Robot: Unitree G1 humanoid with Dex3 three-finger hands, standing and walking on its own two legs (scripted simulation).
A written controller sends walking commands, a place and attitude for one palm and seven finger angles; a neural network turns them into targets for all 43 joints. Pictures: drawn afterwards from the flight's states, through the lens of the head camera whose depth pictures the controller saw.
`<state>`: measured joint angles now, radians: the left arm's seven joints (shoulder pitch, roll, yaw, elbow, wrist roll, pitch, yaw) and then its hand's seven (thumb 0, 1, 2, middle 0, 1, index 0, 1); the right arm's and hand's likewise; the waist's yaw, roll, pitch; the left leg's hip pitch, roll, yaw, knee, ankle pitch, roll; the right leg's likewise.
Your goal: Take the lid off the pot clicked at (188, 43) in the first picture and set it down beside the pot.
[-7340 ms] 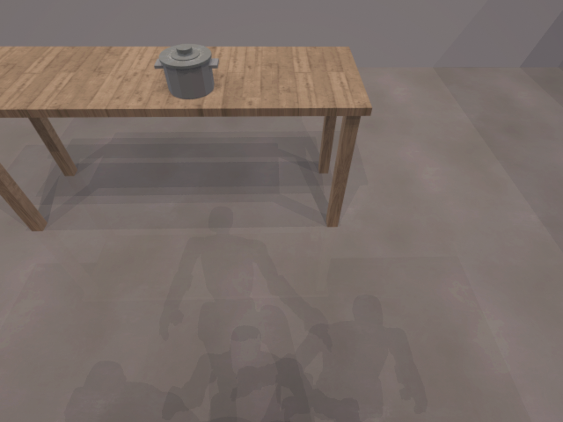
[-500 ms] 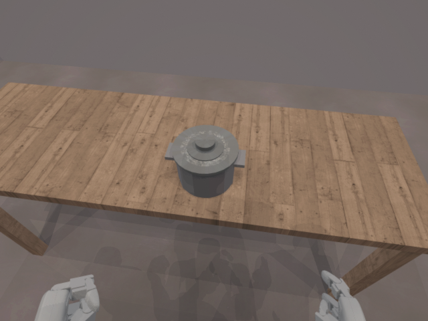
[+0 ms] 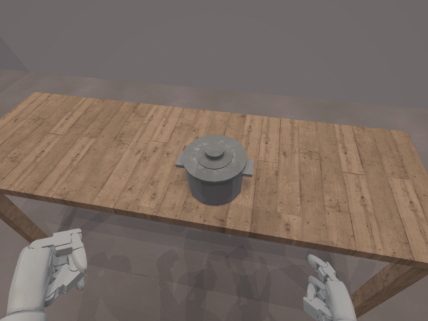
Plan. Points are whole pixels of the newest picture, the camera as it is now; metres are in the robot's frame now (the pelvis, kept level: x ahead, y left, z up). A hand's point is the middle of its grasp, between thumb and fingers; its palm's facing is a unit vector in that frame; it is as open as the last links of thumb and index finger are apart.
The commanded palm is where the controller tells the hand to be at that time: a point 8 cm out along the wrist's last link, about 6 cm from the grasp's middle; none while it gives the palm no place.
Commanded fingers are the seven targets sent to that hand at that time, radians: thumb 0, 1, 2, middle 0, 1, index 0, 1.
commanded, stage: reach forward and open the fingers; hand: left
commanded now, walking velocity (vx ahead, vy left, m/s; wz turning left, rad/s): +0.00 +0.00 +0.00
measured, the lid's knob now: (214, 151) +0.50 +0.07 +0.02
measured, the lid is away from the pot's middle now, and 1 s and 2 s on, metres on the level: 0.00 0.00 0.00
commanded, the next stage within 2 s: move the open hand above the knob in 1.20 s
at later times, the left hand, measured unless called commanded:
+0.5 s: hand (67, 256) +0.18 +0.26 +0.08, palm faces -0.26 -0.05 -0.96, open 3.3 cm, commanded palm +0.17 +0.26 +0.14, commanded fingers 0.00 0.27 1.17 -1.05 -0.76 -1.05 -0.76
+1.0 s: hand (85, 225) +0.23 +0.25 +0.09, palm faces -0.21 -0.02 -0.98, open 9.1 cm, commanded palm +0.22 +0.25 +0.14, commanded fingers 0.00 -0.25 1.31 -0.81 -0.08 -0.81 -0.08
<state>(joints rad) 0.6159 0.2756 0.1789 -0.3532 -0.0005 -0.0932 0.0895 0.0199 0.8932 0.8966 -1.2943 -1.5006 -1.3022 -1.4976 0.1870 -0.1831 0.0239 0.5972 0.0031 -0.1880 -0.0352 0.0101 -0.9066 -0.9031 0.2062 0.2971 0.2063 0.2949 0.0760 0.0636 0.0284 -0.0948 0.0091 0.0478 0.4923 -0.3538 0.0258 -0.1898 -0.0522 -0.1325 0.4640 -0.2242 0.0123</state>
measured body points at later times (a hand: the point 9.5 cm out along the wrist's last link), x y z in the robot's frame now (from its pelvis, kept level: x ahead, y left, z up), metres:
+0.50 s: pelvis -0.01 +0.00 +0.00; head +0.00 -0.06 +0.45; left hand +0.19 +0.26 +0.14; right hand +0.20 -0.24 -0.10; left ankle -0.05 +0.09 -0.74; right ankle +0.02 -0.13 -0.74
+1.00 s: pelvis -0.03 +0.00 +0.01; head -0.02 -0.04 +0.45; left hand +0.23 +0.25 +0.15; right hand +0.15 -0.23 -0.10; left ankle -0.05 +0.09 -0.74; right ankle +0.02 -0.13 -0.74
